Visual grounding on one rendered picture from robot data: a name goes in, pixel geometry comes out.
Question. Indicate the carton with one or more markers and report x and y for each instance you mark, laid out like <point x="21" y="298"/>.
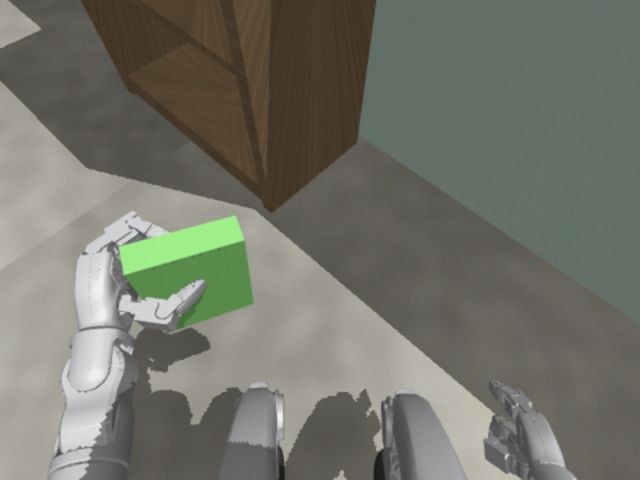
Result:
<point x="161" y="266"/>

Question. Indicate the left robot arm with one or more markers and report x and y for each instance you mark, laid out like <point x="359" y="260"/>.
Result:
<point x="95" y="435"/>

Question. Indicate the right robot arm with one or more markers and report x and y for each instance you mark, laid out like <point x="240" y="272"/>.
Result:
<point x="549" y="472"/>

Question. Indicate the bookshelf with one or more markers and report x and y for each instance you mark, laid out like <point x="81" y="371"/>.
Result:
<point x="272" y="90"/>

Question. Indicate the right robot hand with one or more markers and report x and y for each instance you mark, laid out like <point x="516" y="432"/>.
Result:
<point x="529" y="443"/>

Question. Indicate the left robot hand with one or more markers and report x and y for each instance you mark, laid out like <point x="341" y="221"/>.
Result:
<point x="104" y="297"/>

